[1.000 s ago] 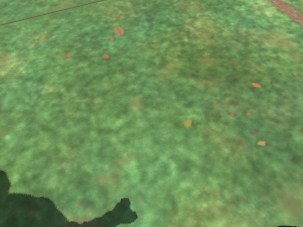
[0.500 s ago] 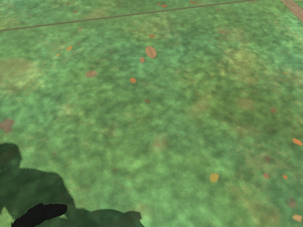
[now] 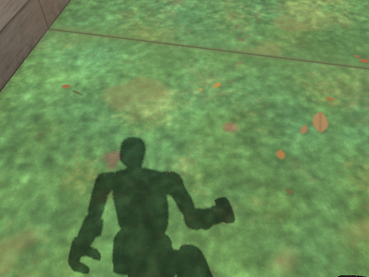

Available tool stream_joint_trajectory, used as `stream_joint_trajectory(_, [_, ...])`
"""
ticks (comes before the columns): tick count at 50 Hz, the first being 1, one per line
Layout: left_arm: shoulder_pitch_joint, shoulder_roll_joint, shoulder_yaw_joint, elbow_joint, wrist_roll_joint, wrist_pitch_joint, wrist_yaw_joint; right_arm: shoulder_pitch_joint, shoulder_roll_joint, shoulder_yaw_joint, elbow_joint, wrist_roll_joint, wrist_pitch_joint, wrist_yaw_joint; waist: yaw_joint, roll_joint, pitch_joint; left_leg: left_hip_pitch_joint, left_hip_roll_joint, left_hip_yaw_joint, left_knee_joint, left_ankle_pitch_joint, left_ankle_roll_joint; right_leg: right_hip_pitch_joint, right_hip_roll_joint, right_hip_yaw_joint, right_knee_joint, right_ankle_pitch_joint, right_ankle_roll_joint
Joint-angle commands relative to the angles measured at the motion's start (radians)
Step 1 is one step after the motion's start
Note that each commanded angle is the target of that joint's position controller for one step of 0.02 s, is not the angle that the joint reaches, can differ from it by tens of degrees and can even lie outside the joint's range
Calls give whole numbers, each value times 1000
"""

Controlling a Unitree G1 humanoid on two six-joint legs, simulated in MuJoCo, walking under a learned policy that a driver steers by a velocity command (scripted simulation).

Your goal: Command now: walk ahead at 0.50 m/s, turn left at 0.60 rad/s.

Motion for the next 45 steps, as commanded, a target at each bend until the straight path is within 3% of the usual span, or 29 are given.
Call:
stream_joint_trajectory(1, [-33,181,42,-52,-14,-3,5,-121,-26,2,-102,4,-17,21,-2,-97,42,18,-8,47,-109,27,21,5,-272,70,-92,348,-138])
stream_joint_trajectory(3, [-30,202,49,-44,-25,9,5,-130,-44,-6,-117,2,-15,30,-19,-106,42,57,-34,81,-154,-54,53,57,-288,38,-39,508,-122])
stream_joint_trajectory(5, [-37,235,59,-44,-36,21,12,-56,-87,-30,-110,-6,-8,30,-79,-140,-24,201,-104,139,-171,-160,97,87,-284,-3,125,860,-102])
stream_joint_trajectory(6, [-51,238,59,-48,-41,30,16,77,-125,-54,-76,-5,-5,26,-160,-128,-94,379,-150,161,-226,-135,130,51,-261,-34,304,950,-81])
stream_joint_trajectory(7, [-43,208,46,-55,-31,29,21,259,-187,-88,-25,0,2,10,-245,-86,-184,673,-156,107,-262,-90,171,-121,-223,-47,555,826,-43])
stream_joint_trajectory(8, [31,74,2,-106,24,15,11,300,-305,-108,-14,11,3,-9,-172,193,-260,1036,112,-352,-268,-107,309,-561,-90,-31,930,-44,18])
stream_joint_trajectory(9, [-6,79,-14,-139,6,-24,-1,309,-291,-92,-54,8,-16,-2,-182,190,-444,1149,245,-803,-455,-339,443,-754,29,210,1126,-350,28])
stream_joint_trajectory(10, [-136,163,9,-165,-39,-47,-10,293,-214,-69,-40,-3,-31,5,-224,77,-329,1080,214,-684,-505,-319,373,-850,-27,266,1140,-250,10])
stream_joint_trajectory(11, [-167,153,3,-179,-43,-60,-10,246,-187,-60,-33,-3,-41,4,-191,49,-216,938,178,-557,-508,-246,338,-846,-65,256,1064,-158,-4])
stream_joint_trajectory(12, [-161,146,4,-164,-17,-62,-2,174,-158,-49,-41,-2,-43,2,-142,-15,-152,792,136,-456,-510,-147,306,-780,-102,258,982,-95,3])
stream_joint_trajectory(13, [-144,155,11,-158,1,-55,1,122,-133,-39,-53,-10,-43,-2,-102,-1,-118,677,104,-388,-527,-50,295,-705,-123,262,917,-56,12])
stream_joint_trajectory(14, [-130,156,13,-155,5,-43,-2,95,-125,-34,-62,-18,-43,-5,-77,20,-105,607,84,-361,-550,-6,293,-653,-129,263,890,-33,22])
stream_joint_trajectory(17, [-143,115,5,-158,16,-17,-2,104,-139,-37,-42,-15,-50,-22,-66,10,-78,487,51,-279,-575,106,299,-616,-112,233,769,32,64])
stream_joint_trajectory(22, [-338,64,-18,-206,9,-19,-12,174,-161,-43,1,-4,-39,-43,-138,35,-30,418,-16,-215,-559,-15,232,-544,-42,226,401,327,84])
stream_joint_trajectory(24, [-388,75,-16,-222,-3,-26,-21,210,-168,-46,21,0,-36,-44,-158,40,-24,427,0,-253,-540,-65,222,-503,-19,234,331,364,77])
stream_joint_trajectory(27, [-391,111,-1,-232,-9,-35,-31,231,-155,-43,39,6,-29,-48,-149,60,-27,510,33,-341,-453,-109,204,-478,-13,268,261,299,49])
stream_joint_trajectory(29, [-329,128,12,-221,-10,-42,-31,217,-152,-45,39,2,-22,-49,-113,92,-37,534,37,-384,-386,-80,185,-401,-6,257,237,206,17])
stream_joint_trajectory(30, [-246,141,23,-199,-6,-45,-25,209,-128,-37,35,0,-19,-48,-70,90,-70,520,1,-371,-314,-42,161,-284,-2,237,200,203,-8])
stream_joint_trajectory(31, [-123,179,38,-186,11,-51,-19,209,-74,-17,24,-8,-22,-43,-13,39,-179,448,-54,-314,-107,-68,125,-64,-103,318,217,189,-61])
stream_joint_trajectory(32, [5,262,57,-172,30,-47,-12,313,-10,2,4,-2,-28,-45,-23,-188,-336,166,-186,-174,238,-370,47,293,-334,665,181,78,-188])
stream_joint_trajectory(33, [47,249,59,-144,6,-35,-23,364,-59,2,-7,20,-36,-46,-37,-387,-369,-63,-170,-140,448,-575,22,369,-451,1026,65,-216,-273])
stream_joint_trajectory(34, [0,156,36,-159,-4,-32,-21,292,-140,-19,15,23,-33,-47,-12,-233,-229,-119,-115,-161,528,-486,11,255,-405,936,24,-339,-237])
stream_joint_trajectory(35, [-41,120,24,-159,0,-24,-18,202,-155,-23,4,9,-28,-46,-9,-149,-129,-106,-84,-121,525,-403,9,125,-357,772,20,-261,-199])
stream_joint_trajectory(36, [-79,103,15,-153,9,-19,-18,151,-137,-21,-7,-4,-29,-45,-28,-109,-65,-72,-62,-108,481,-350,10,3,-309,659,0,-136,-188])
stream_joint_trajectory(37, [-100,83,7,-145,15,-20,-18,134,-117,-22,-11,-7,-29,-41,-50,-117,-28,-38,-38,-110,428,-315,14,-71,-271,576,-22,-40,-182])
stream_joint_trajectory(39, [-103,70,3,-128,11,-28,-19,156,-73,-14,-1,0,-26,-34,-77,-149,-26,29,-23,-89,350,-290,17,-133,-234,474,-60,75,-185])
stream_joint_trajectory(42, [-78,113,15,-97,-4,-36,-19,99,-40,2,-17,-15,-28,-29,-78,-123,-19,2,-7,-58,201,-219,4,-124,-245,395,-100,219,-220])
stream_joint_trajectory(45, [-60,142,20,-76,-13,-26,-15,9,-20,18,-30,-17,-43,-14,-51,-107,-13,39,2,-15,2,-63,-2,-119,-222,303,-116,284,-206])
